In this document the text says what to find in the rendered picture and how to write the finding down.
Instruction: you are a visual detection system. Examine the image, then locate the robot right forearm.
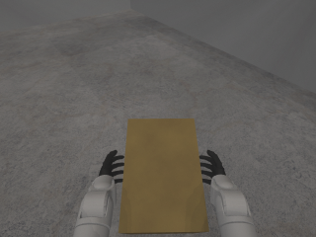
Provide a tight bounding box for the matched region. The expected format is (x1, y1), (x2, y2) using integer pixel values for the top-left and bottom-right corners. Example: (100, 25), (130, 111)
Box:
(210, 174), (258, 237)

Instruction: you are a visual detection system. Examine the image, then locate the robot right hand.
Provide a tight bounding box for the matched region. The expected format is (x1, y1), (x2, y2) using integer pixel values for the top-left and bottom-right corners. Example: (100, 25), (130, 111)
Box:
(199, 150), (226, 185)

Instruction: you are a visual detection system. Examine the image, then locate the robot left hand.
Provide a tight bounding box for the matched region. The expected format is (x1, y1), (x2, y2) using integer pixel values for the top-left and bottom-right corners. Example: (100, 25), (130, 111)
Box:
(99, 150), (124, 184)

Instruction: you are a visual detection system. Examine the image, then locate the robot left forearm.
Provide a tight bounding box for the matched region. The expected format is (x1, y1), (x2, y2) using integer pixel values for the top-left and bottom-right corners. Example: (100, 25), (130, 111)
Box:
(73, 175), (117, 237)

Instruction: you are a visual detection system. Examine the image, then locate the carton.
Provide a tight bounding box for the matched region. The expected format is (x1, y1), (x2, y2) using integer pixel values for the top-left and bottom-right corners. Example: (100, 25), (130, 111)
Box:
(118, 118), (209, 235)

